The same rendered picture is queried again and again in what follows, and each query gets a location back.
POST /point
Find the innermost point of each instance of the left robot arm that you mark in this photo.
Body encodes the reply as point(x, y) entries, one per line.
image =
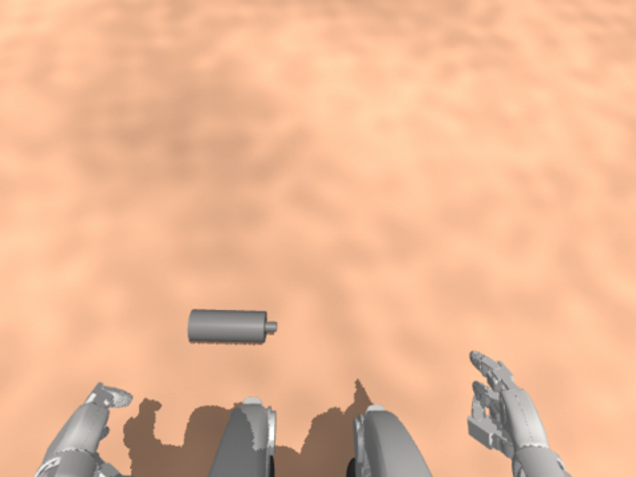
point(71, 463)

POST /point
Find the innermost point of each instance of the left robot hand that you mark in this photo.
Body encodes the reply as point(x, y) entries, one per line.
point(87, 426)

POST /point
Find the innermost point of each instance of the right robot arm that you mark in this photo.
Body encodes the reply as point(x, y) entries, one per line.
point(536, 461)

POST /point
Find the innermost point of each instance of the right robot hand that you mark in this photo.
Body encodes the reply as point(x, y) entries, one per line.
point(514, 422)

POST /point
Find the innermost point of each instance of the bottle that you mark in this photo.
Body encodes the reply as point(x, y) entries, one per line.
point(229, 326)

